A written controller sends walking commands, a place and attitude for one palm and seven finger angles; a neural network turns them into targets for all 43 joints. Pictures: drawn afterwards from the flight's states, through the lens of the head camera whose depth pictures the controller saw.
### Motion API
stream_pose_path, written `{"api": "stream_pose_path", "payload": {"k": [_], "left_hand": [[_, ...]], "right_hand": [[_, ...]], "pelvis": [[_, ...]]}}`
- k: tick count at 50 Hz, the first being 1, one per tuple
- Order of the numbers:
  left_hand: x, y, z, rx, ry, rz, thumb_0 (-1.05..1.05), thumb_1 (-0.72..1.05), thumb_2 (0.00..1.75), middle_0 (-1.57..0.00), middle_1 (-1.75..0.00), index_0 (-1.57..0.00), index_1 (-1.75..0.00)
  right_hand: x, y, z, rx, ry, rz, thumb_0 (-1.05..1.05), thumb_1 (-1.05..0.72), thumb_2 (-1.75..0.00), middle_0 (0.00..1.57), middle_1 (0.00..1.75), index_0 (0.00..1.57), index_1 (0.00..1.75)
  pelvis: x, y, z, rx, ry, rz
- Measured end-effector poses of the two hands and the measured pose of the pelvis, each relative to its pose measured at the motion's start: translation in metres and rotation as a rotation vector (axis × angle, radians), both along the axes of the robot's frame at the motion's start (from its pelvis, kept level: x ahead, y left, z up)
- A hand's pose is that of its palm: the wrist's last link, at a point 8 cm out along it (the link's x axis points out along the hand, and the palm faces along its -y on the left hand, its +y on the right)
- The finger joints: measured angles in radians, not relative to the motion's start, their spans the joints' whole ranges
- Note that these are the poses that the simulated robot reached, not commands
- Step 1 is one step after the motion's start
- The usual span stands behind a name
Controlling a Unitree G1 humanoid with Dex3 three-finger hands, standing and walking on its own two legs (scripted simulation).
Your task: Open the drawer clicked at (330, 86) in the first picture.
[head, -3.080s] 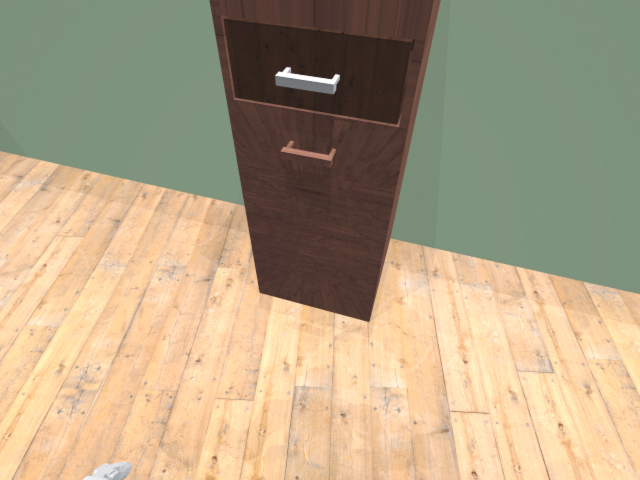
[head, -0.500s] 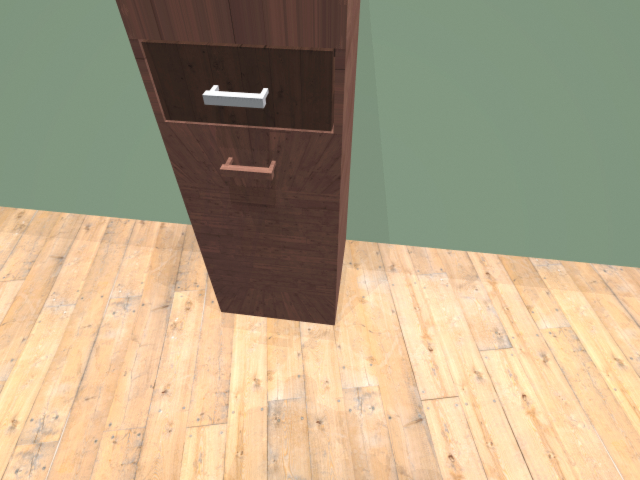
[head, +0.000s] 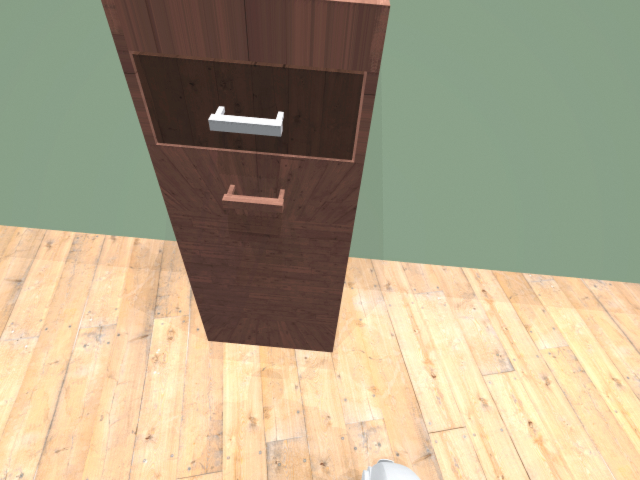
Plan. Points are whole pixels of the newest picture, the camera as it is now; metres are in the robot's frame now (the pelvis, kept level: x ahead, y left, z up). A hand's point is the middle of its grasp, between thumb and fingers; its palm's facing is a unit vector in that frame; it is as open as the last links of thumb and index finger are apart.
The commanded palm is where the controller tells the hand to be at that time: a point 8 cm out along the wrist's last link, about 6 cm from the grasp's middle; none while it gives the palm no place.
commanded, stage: take the last steps up to it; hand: left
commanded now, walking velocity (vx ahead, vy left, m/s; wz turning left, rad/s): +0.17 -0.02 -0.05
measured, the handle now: (248, 119) +0.66 +0.16 +0.12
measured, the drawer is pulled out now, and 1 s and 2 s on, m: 0.00 0.00 0.00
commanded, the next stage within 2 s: come to a stop and stand still in 0.06 s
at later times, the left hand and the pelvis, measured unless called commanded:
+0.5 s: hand (214, 450) +0.20 +0.16 -0.17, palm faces +0.06 -0.97 -0.23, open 7.2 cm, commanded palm none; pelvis +0.11 -0.02 -0.01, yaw +1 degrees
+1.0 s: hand out of the picture +0.04 +0.24 -0.18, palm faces +0.04 -0.98 -0.20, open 7.4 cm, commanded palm none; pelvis +0.06 +0.05 +0.00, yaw -1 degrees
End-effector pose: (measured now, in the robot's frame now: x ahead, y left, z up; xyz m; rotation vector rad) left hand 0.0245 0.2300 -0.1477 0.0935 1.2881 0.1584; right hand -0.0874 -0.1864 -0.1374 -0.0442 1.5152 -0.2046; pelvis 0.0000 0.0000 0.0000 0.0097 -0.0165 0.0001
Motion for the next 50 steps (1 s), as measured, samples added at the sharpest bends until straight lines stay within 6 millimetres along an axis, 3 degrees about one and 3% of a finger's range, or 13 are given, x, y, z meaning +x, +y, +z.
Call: {"api": "stream_pose_path", "payload": {"k": [6, 11, 15, 19, 25, 28, 31, 34, 39, 46, 50], "left_hand": [[0.081, -0.016, -0.001, -0.005, -0.048, -0.062, 0.0, 0.92, 0.9, -0.2, -0.3, -0.19, -0.3], [0.15, -0.043, -0.007, -0.011, -0.099, -0.116, 0.0, 0.91, 0.9, -0.2, -0.3, -0.19, -0.3], [0.178, -0.059, -0.009, -0.006, -0.144, -0.098, 0.0, 0.91, 0.9, -0.2, -0.3, -0.19, -0.3], [0.184, -0.052, 0.002, 0.03, -0.162, -0.028, -0.02, 0.93, 0.9, -0.21, -0.3, -0.2, -0.3], [0.168, -0.022, 0.011, 0.085, -0.103, -0.025, -0.02, 0.93, 0.9, -0.21, -0.3, -0.2, -0.3], [0.154, -0.003, 0.009, 0.095, -0.076, -0.019, -0.01, 0.92, 0.9, -0.21, -0.3, -0.2, -0.3], [0.138, 0.016, 0.003, 0.092, -0.063, -0.003, -0.01, 0.91, 0.9, -0.21, -0.3, -0.2, -0.3], [0.121, 0.037, -0.011, 0.074, -0.056, 0.021, 0.0, 0.91, 0.9, -0.2, -0.3, -0.2, -0.3], [0.087, 0.057, -0.014, 0.046, 0.007, 0.057, 0.0, 0.91, 0.9, -0.2, -0.3, -0.2, -0.3], [0.032, 0.062, -0.005, 0.034, 0.144, 0.042, 0.0, 0.91, 0.9, -0.2, -0.3, -0.19, -0.3], [0.014, 0.057, -0.002, 0.036, 0.205, 0.015, 0.0, 0.91, 0.9, -0.2, -0.3, -0.19, -0.3]], "right_hand": [[0.0, 0.013, -0.002, 0.039, 0.112, -0.056, 0.0, -0.9, -0.9, 0.2, 0.3, 0.2, 0.3], [0.019, 0.004, -0.01, 0.052, 0.188, -0.089, 0.0, -0.9, -0.9, 0.2, 0.3, 0.2, 0.3], [0.06, -0.019, -0.018, 0.036, 0.184, -0.081, 0.0, -0.9, -0.9, 0.2, 0.3, 0.2, 0.3], [0.129, -0.047, -0.021, -0.011, 0.079, -0.014, 0.0, -0.9, -0.9, 0.2, 0.3, 0.2, 0.3], [0.232, -0.068, -0.021, -0.063, -0.16, 0.073, 0.0, -0.91, -0.9, 0.2, 0.3, 0.19, 0.3], [0.264, -0.066, -0.014, -0.083, -0.255, 0.107, 0.0, -0.91, -0.9, 0.2, 0.3, 0.19, 0.3], [0.28, -0.055, -0.006, -0.102, -0.315, 0.141, 0.0, -0.91, -0.9, 0.2, 0.3, 0.19, 0.3], [0.28, -0.039, -0.002, -0.125, -0.351, 0.168, 0.0, -0.91, -0.9, 0.2, 0.3, 0.19, 0.3], [0.25, -0.008, 0.009, -0.124, -0.301, 0.191, 0.0, -0.91, -0.9, 0.2, 0.3, 0.19, 0.3], [0.213, 0.009, 0.009, -0.111, -0.241, 0.139, 0.0, -0.92, -0.9, 0.2, 0.3, 0.2, 0.3], [0.189, 0.01, 0.001, -0.093, -0.213, 0.097, 0.0, -0.92, -0.9, 0.2, 0.3, 0.2, 0.3]], "pelvis": [[0.041, -0.005, -0.006, 0.002, 0.002, -0.01], [0.082, -0.019, -0.017, -0.005, 0.006, -0.017], [0.106, -0.03, -0.021, -0.015, 0.001, 0.005], [0.113, -0.032, -0.013, -0.005, -0.002, 0.023], [0.105, -0.019, -0.009, -0.002, 0.009, 0.018], [0.099, -0.009, -0.01, -0.006, 0.009, 0.014], [0.093, 0.004, -0.012, -0.015, 0.008, 0.013], [0.088, 0.02, -0.019, -0.031, 0.003, 0.019], [0.08, 0.036, -0.01, -0.028, -0.007, 0.017], [0.071, 0.051, -0.001, -0.011, 0.021, -0.01], [0.065, 0.052, -0.001, 0.001, 0.025, -0.022]]}}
